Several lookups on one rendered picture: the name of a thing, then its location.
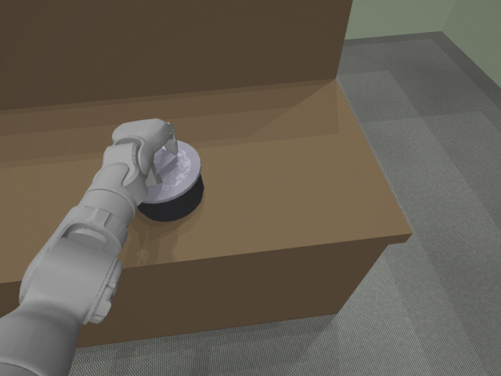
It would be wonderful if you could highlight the knob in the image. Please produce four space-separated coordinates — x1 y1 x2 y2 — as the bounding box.
153 148 178 177

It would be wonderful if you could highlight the table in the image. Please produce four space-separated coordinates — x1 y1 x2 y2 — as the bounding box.
0 0 413 349

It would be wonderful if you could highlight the robot left upper arm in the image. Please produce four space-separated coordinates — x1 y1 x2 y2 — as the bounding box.
0 237 123 376

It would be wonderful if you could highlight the pot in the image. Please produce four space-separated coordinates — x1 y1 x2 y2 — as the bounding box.
137 175 204 222

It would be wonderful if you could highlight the lid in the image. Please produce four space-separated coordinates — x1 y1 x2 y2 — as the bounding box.
143 140 201 204

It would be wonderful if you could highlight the left robot hand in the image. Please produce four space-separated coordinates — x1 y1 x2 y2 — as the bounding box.
112 118 178 186

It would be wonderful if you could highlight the robot left forearm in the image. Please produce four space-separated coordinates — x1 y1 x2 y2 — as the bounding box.
19 135 154 304

